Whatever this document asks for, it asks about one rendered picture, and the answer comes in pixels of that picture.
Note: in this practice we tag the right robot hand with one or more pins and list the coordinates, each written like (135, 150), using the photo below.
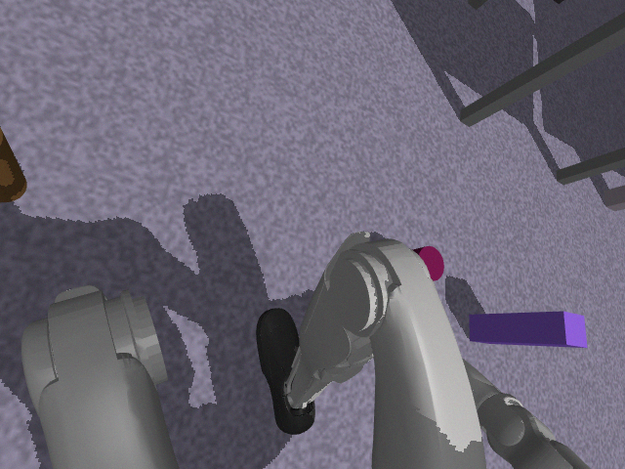
(482, 388)

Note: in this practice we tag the right robot foot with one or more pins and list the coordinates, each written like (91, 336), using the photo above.
(278, 343)

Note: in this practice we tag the right robot arm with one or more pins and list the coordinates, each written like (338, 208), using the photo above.
(521, 439)

